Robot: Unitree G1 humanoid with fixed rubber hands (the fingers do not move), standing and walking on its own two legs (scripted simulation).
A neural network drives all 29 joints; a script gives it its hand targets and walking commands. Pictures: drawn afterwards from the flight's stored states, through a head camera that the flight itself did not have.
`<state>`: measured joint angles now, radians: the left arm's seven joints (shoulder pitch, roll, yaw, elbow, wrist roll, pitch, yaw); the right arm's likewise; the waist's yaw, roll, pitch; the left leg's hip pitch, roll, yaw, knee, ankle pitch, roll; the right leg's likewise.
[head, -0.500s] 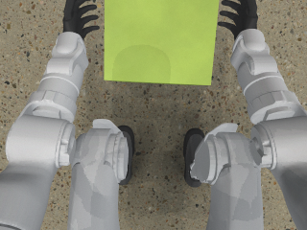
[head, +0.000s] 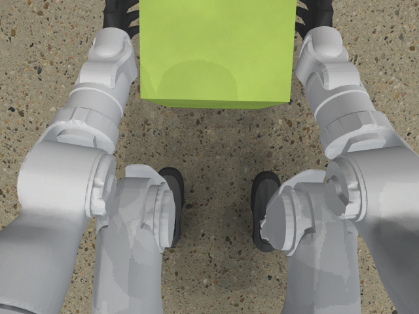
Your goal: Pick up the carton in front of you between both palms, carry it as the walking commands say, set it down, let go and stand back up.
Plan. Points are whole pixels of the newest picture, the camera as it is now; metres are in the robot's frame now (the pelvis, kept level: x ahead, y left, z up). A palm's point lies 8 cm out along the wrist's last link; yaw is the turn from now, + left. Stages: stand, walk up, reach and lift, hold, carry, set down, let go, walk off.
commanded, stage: reach and lift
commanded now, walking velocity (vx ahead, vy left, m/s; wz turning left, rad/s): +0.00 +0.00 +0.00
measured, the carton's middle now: (215, 50) +0.52 +0.02 -0.24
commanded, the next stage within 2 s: none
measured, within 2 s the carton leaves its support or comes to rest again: leaves its support in 0.06 s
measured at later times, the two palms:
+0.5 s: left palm (27, 15) +0.48 +0.18 +0.02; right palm out of the picture +0.51 -0.12 +0.04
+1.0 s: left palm out of the picture +0.45 +0.17 +0.18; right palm out of the picture +0.47 -0.13 +0.19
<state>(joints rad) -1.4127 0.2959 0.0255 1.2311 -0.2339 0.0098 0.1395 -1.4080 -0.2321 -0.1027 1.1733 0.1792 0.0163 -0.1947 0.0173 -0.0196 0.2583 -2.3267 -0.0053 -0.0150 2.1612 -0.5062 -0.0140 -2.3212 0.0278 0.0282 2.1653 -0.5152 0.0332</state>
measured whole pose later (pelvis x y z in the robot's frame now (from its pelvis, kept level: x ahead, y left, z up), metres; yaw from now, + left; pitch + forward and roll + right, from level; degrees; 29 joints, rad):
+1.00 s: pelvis +0.06 +0.00 +0.22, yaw +1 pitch +35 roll +0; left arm -0.66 -0.04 0.34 0.64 0.15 0.32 0.05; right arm -0.66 0.09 -0.38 0.59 -0.14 0.30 -0.09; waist 0.01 -0.03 -0.28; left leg -1.57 -0.05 -0.04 1.47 -0.51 -0.02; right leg -1.57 0.07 0.07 1.49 -0.53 0.02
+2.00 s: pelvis +0.10 +0.00 +0.41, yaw +2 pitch -4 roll +0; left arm -0.29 -0.16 0.28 0.41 0.27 0.64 0.01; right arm -0.32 0.17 -0.30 0.39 -0.30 0.62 0.00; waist 0.00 -0.01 -0.04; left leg -0.19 -0.03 -0.07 0.49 -0.23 0.00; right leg -0.17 0.03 0.08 0.49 -0.25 0.00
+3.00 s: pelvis +0.11 +0.00 +0.41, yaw +2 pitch -7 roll +0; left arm -0.23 -0.15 0.19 0.22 0.24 0.75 0.01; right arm -0.25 0.15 -0.21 0.20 -0.26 0.72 -0.01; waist -0.01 0.00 0.01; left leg -0.06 -0.03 -0.08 0.38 -0.20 0.00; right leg -0.04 0.02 0.08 0.38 -0.21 0.01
